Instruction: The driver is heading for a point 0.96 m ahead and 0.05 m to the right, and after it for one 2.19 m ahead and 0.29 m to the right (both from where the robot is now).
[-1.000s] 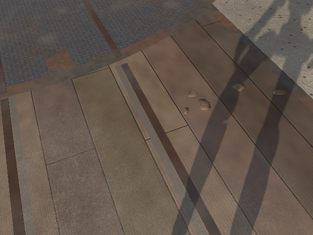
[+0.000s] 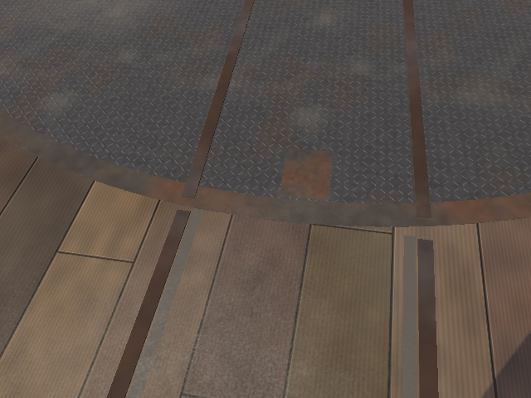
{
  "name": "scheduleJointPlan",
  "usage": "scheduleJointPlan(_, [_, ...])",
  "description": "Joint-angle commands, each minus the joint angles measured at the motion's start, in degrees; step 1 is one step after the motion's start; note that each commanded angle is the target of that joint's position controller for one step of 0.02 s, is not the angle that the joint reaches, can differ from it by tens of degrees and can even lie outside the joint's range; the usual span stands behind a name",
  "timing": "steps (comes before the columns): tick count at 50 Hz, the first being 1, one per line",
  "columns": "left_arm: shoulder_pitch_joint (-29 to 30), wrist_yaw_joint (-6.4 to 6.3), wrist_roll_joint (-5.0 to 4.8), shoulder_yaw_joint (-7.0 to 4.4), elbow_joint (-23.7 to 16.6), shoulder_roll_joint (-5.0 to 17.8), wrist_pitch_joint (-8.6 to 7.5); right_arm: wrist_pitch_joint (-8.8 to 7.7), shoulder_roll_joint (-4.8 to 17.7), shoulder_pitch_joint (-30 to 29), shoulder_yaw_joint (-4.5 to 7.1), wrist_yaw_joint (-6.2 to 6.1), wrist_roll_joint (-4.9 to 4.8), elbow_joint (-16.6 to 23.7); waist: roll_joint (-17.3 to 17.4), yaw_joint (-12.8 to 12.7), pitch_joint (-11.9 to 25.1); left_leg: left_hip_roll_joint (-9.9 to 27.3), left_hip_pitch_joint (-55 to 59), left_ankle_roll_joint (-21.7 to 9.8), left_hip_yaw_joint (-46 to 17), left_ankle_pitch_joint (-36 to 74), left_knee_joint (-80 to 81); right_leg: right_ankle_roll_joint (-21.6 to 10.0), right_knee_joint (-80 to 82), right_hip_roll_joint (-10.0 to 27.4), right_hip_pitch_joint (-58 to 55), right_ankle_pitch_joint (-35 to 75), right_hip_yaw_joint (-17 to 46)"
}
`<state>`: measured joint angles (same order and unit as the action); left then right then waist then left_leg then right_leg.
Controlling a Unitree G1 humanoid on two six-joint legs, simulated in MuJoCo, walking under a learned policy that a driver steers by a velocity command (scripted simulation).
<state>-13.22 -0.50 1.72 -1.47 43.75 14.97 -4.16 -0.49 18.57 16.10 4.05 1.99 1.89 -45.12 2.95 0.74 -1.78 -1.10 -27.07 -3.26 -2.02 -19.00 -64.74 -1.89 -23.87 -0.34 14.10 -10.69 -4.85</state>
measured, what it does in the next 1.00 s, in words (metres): walks ahead: left foot, then right foot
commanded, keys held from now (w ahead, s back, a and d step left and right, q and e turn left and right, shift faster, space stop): w+q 0.06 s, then w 0.58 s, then w+e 0.36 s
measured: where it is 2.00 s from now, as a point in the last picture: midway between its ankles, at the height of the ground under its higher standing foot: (282, 226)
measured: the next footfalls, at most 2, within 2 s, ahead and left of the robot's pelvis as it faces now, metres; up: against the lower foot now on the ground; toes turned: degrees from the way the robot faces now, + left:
left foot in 0.32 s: +0.30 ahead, +0.14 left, +0.00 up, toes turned +10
right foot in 0.86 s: +0.63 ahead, +0.00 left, +0.00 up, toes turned +1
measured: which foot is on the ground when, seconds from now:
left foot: up 0.00-0.30, down 0.32-0.88, up 0.90-1.00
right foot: down 0.00-0.32, up 0.34-0.84, down 0.86-1.00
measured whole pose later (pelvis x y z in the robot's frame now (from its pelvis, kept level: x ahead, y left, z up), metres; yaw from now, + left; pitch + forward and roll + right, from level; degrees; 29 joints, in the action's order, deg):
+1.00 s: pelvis +0.54 +0.05 -0.01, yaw +0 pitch +0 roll +0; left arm -13.2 1.0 0.5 -3.7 49.8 15.1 -1.9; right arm -4.7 13.9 15.1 1.5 0.1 1.7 -50.9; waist 1.2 0.3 -3.3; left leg 0.9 -20.7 -2.0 0.5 -19.1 -68.5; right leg -6.8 -27.6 -6.2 18.0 -9.7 -2.4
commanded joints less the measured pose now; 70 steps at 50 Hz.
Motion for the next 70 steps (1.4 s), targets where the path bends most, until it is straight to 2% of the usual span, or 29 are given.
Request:
scheduleJointPlan(1, [-3.86,0.37,-0.73,-1.95,-0.96,6.57,-1.78,0.55,1.85,-0.08,0.19,1.09,0.22,4.19,-8.71,-0.5,1.22,3.96,-9.64,0.98,-1.83,4.34,-0.71,-7.1,14.17,15.82,-7.53,9.31,11.81])
scheduleJointPlan(8, [-7.14,1.02,-0.58,-2.27,2.26,6.83,-1.85,-0.16,-1.35,-12.23,-1.73,2.17,0.14,8.03,-8.2,-2.46,-1.67,3.57,-7.48,1.44,2.05,16.38,20.78,-6.36,15.97,13.05,-7.34,14.81,0.09])
scheduleJointPlan(12, [-11.29,0.82,-0.7,-2.66,5.16,8.67,-0.92,-0.51,-0.58,-16.36,-2.02,1.91,0.6,9.22,-8.38,-3.5,-2.75,2.26,-3.25,-0.97,5.63,11.56,29.33,-5.92,13.72,15.53,-12.3,20.71,-0.62])
scheduleJointPlan(14, [-12.0,0.59,-0.72,-2.82,6.46,9.89,-0.13,-1.03,0.19,-13.74,-1.71,1.27,1.08,8.39,-8.7,-1.81,-0.78,-0.18,2.11,-3.04,7.27,6.55,32.58,-5.42,6.52,15.9,-15.71,35.62,-1.8])
scheduleJointPlan(15, [-11.97,0.48,-0.94,-2.71,6.95,10.03,0.31,-1.65,0.62,-7.48,-1.29,0.86,1.41,6.29,-7.75,1.34,2.75,-2.04,10.34,-4.32,7.93,7.76,36.46,-4.65,-2.07,14.79,-15.36,41.82,-3.61])
scheduleJointPlan(16, [-12.27,0.39,-1.09,-2.16,6.75,8.8,0.42,-2.26,2.57,1.75,-0.35,0.21,2.06,2.85,-5.68,4.84,8.67,-1.45,23.76,-5.75,6.2,8.84,37.46,-3.5,-13.5,12.73,-9.71,37.43,-5.29])
scheduleJointPlan(17, [-12.81,0.76,-1.85,-0.85,3.65,4.56,0.17,-2.53,8.15,10.48,1.09,-0.81,3.01,1.65,3.27,7.61,17.41,14.4,41.38,-10.05,-13.05,2.61,38.7,-1.49,-32.55,8.93,5.94,14.84,-6.35])
scheduleJointPlan(18, [-15.22,1.13,-1.57,-1.03,2.54,3.6,0.35,-2.03,12.77,11.48,2.19,-1.38,0.9,1.28,11.0,5.56,21.6,26.2,47.36,-15.94,-36.97,9.18,46.26,0.01,-47.48,-0.42,20.45,-21.74,-1.73])
scheduleJointPlan(19, [-8.56,0.75,-0.69,-2.34,2.31,7.93,0.85,-1.83,10.63,8.93,2.02,-1.77,-0.94,0.92,2.79,6.05,15.0,22.61,42.99,-14.69,-30.2,12.9,45.84,-0.68,-50.41,2.61,25.53,-17.56,5.36])
scheduleJointPlan(20, [-6.23,1.1,-1.33,-1.87,1.54,6.19,0.31,-2.14,7.28,5.12,1.02,-1.92,-0.93,0.61,2.11,3.69,7.65,19.91,35.12,-13.0,-21.57,18.04,46.79,-1.16,-48.13,4.54,25.86,-12.73,5.77])
scheduleJointPlan(21, [-6.31,1.29,-1.36,-1.69,2.27,5.31,0.17,-2.47,4.16,2.23,0.16,-1.73,-0.8,0.51,0.29,1.47,4.3,16.75,28.84,-10.58,-16.11,21.21,48.8,-1.18,-43.73,6.14,23.04,-9.79,5.75])
scheduleJointPlan(23, [-9.59,1.68,0.01,-1.65,4.23,4.37,1.67,-3.16,1.26,-0.75,-0.78,-1.65,-1.14,0.19,1.69,-1.93,2.43,13.02,21.35,-8.3,-9.71,23.48,52.15,-0.1,-39.53,6.99,16.79,-7.44,5.4])
scheduleJointPlan(26, [-7.6,2.53,0.39,-1.76,3.93,3.11,2.75,-4.31,2.23,1.58,-0.47,-1.59,-1.61,-1.78,1.12,-2.61,1.3,11.93,19.83,-9.49,-7.03,24.61,55.71,1.03,-37.01,6.76,17.9,-3.42,4.23])
scheduleJointPlan(31, [3.92,2.69,0.22,-1.4,0.68,2.44,2.67,-4.55,2.12,5.78,-0.47,-1.57,-1.6,-4.71,0.3,-0.23,-2.75,10.92,22.19,-9.42,-3.85,24.25,58.39,2.38,-24.73,7.47,24.08,6.48,3.38])
scheduleJointPlan(37, [12.02,2.91,-0.4,-0.8,-1.8,2.34,2.23,-4.75,2.66,9.78,-0.5,-2.31,-0.58,-8.06,0.2,1.97,-4.79,13.24,29.24,-7.38,1.62,29.79,58.03,-1.06,-12.87,4.33,21.96,9.74,1.93])
scheduleJointPlan(40, [10.45,2.75,-0.13,-1.17,-1.79,2.86,1.87,-4.63,3.52,8.47,-0.45,-3.08,-0.25,-8.85,0.35,0.33,-3.74,14.29,33.49,-5.64,4.95,45.84,51.63,-4.28,-9.87,1.17,17.23,3.95,-0.05])
scheduleJointPlan(42, [1.63,2.2,0.15,-2.13,0.89,4.23,1.45,-4.13,4.86,7.57,-0.21,-3.32,0.11,-9.12,1.04,-3.47,2.04,13.45,34.69,-4.23,7.62,61.4,36.84,-6.89,-7.82,-3.29,6.65,-0.4,-2.5])
scheduleJointPlan(43, [-7.36,1.86,0.75,-3.07,3.72,5.84,1.02,-3.8,5.06,7.16,-0.3,-3.47,-0.07,-8.7,-0.16,-7.26,6.93,11.91,29.26,-2.9,9.64,56.96,24.13,-8.77,-4.71,-3.52,-5.34,1.12,-0.79])
scheduleJointPlan(44, [-15.59,1.15,1.64,-4.94,5.01,12.01,0.96,-4.15,2.67,7.89,-1.16,-3.32,-1.1,-5.99,-7.33,-9.34,13.72,8.12,13.41,-0.88,11.67,37.74,4.53,-13.93,-3.49,9.21,-21.67,-2.59,17.5])
scheduleJointPlan(45, [-14.57,1.21,-0.17,-5.92,5.2,14.98,1.67,-4.72,0.99,9.71,-1.08,-2.37,-1.7,-4.64,-19.38,-5.99,18.89,-4.78,-5.42,1.37,7.09,-8.64,-14.02,-21.99,5.93,20.94,-32.29,0.76,47.76])
scheduleJointPlan(46, [-9.82,1.67,-1.83,-5.7,4.59,13.61,1.96,-4.94,3.53,5.11,-0.71,-2.22,-0.26,-3.82,-9.87,-5.22,13.97,-0.21,-11.51,0.41,-1.57,-6.25,-16.47,-20.78,6.76,19.03,-28.9,0.09,43.44])
scheduleJointPlan(48, [-4.73,1.34,-1.36,-4.34,4.16,7.91,2.09,-5.93,2.28,0.24,-1.1,-1.84,-0.8,-2.27,-2.0,-2.59,2.63,4.6,-10.4,0.6,-1.12,0.79,-8.66,-17.03,9.13,15.15,-13.74,7.29,30.78])
scheduleJointPlan(51, [-3.78,0.95,-1.74,-3.7,4.75,6.37,1.12,-3.18,0.65,0.89,-1.46,-1.67,0.97,-1.62,-3.59,0.74,1.57,6.1,-3.52,3.11,-0.6,1.14,-0.56,-14.68,11.15,9.85,-4.71,15.37,23.07])
scheduleJointPlan(57, [-8.64,0.98,-1.85,-4.51,5.44,8.58,0.77,-1.86,-0.15,-10.97,-1.92,-1.2,0.65,3.05,-5.23,-2.24,-1.29,6.15,-8.18,6.74,1.66,12.41,16.46,-12.99,13.88,6.27,-3.21,12.0,21.02])
scheduleJointPlan(64, [-13.47,0.33,-0.87,-4.89,5.49,9.42,1.32,-2.84,0.61,-20.6,-2.41,-0.88,-0.4,7.25,-6.81,-6.06,-0.23,2.73,-6.9,5.92,1.07,16.22,29.24,-10.62,7.2,6.98,-11.65,20.91,24.34])
scheduleJointPlan(66, [-11.21,-0.12,-0.63,-5.18,4.48,10.4,1.34,-3.36,2.0,-17.71,-2.06,-1.04,-0.52,7.1,-7.58,-3.85,0.22,1.86,-0.6,4.68,0.14,12.98,33.36,-8.95,4.44,7.58,-10.91,22.35,26.25])
scheduleJointPlan(68, [-7.99,0.1,-0.76,-5.39,3.41,11.39,0.99,-4.19,4.11,-7.61,-1.09,-1.85,-0.51,4.26,-6.51,1.2,3.84,-0.32,14.41,2.72,1.06,10.24,38.38,-6.7,-4.43,5.21,-7.1,27.09,26.0])
scheduleJointPlan(69, [-7.87,0.65,-1.37,-4.87,2.98,9.55,0.43,-5.03,7.0,-0.2,-0.13,-2.65,0.33,2.9,-2.11,4.58,9.03,5.13,26.1,0.48,-3.92,7.85,41.01,-5.12,-16.46,1.15,-2.53,22.83,22.64])
scheduleJointPlan(70, [-9.9,0.79,-2.79,-3.5,0.94,4.29,0.03,-4.95,11.78,7.23,0.92,-3.63,1.64,3.2,6.18,6.14,17.77,20.57,40.41,-2.98,-21.09,-4.47,43.67,-3.29,-32.95,-4.09,8.09,1.85,15.57])
Velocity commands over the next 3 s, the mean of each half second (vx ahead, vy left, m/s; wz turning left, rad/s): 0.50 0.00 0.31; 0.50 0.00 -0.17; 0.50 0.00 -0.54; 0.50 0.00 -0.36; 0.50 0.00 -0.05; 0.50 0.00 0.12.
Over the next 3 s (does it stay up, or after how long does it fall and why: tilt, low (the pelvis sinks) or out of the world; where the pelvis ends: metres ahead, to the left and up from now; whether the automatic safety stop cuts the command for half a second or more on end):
stays up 1.51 -0.28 -0.02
